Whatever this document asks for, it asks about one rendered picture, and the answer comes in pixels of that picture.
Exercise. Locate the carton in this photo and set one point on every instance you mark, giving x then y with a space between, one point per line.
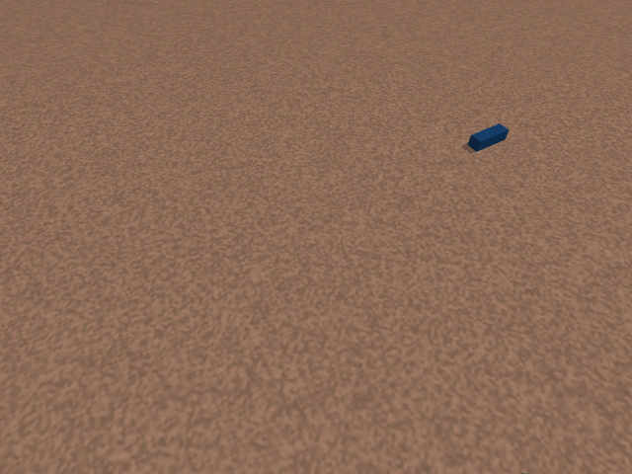
488 137

